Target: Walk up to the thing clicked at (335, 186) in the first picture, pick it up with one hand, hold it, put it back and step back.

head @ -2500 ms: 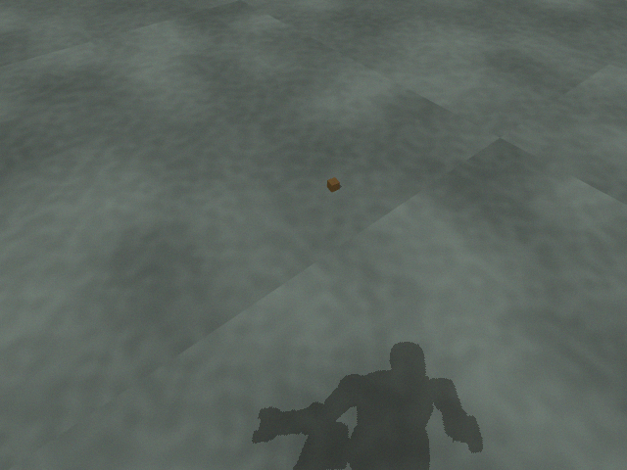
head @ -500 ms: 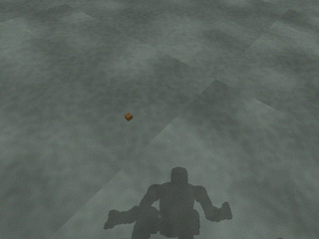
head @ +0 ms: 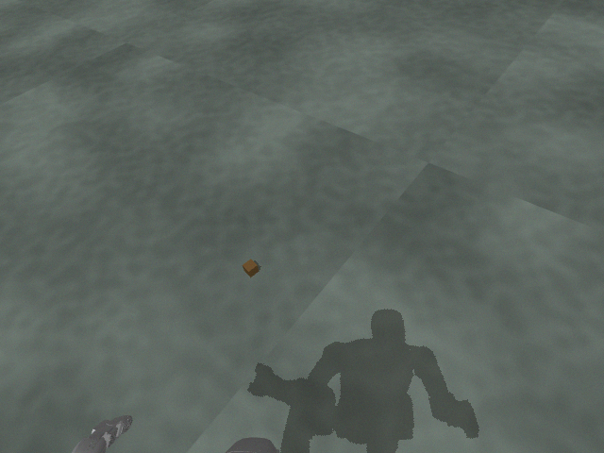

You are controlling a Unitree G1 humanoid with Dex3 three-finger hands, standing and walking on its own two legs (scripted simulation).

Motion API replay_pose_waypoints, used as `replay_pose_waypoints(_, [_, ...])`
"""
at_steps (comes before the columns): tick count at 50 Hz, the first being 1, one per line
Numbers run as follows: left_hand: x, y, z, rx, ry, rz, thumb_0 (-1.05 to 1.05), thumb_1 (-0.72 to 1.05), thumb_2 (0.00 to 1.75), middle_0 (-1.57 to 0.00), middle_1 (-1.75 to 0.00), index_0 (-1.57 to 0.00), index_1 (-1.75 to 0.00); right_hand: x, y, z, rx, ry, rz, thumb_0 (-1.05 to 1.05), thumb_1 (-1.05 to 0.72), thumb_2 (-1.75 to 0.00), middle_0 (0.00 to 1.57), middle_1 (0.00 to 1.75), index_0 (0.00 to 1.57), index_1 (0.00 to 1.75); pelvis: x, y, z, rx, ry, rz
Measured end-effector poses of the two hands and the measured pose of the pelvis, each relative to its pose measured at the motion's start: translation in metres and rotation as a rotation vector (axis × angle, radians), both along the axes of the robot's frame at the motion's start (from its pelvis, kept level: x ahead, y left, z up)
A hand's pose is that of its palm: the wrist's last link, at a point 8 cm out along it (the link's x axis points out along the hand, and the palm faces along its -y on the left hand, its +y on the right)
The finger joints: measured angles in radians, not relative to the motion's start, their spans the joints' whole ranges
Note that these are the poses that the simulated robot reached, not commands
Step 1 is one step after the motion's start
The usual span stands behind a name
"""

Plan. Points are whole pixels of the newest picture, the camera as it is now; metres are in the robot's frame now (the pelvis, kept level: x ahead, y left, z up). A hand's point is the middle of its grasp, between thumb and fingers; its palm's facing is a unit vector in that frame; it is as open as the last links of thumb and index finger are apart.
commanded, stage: walk up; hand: left
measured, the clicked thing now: (250, 268) +0.84 +0.32 -0.75
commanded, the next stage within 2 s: none
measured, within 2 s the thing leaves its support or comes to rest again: neither
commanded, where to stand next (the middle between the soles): +0.44 +0.07 m, yaw +1 degrees
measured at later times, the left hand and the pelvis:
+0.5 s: hand (110, 411) +0.20 +0.35 -0.16, palm faces +0.00 -0.94 -0.35, open 7.4 cm; pelvis +0.18 +0.07 -0.01, yaw +3 degrees
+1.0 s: hand (161, 278) +0.42 +0.31 -0.12, palm faces -0.02 -0.91 -0.42, open 7.4 cm; pelvis +0.33 +0.05 -0.01, yaw +1 degrees
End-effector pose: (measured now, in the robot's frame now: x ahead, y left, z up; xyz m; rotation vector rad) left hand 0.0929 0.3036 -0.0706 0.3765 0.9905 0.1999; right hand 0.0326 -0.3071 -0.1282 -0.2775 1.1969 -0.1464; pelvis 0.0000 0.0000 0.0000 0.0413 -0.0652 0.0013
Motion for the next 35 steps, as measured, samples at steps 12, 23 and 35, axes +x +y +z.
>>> replay_pose_waypoints(12, [0.004,0.033,-0.007,0.009,0.134,0.100,0.01,0.90,0.90,-0.21,-0.30,-0.21,-0.30,0.115,0.002,0.026,-0.055,-0.025,0.059,0.00,-0.90,-0.90,0.20,0.30,0.20,0.30,0.083,0.016,0.007,-0.059,0.011,0.024])
replay_pose_waypoints(23, [0.074,0.087,-0.054,-0.043,0.232,0.124,0.01,0.90,0.90,-0.21,-0.30,-0.20,-0.30,0.241,0.066,0.038,-0.102,-0.153,0.117,0.00,-0.90,-0.90,0.20,0.30,0.20,0.30,0.171,0.069,-0.012,-0.064,0.014,0.041])
replay_pose_waypoints(35, [0.189,0.095,-0.036,-0.065,0.179,0.050,0.01,0.90,0.90,-0.21,-0.30,-0.20,-0.30,0.272,0.083,0.050,-0.093,-0.107,0.046,0.00,-0.90,-0.90,0.21,0.30,0.21,0.30,0.245,0.081,0.006,-0.034,0.013,0.022])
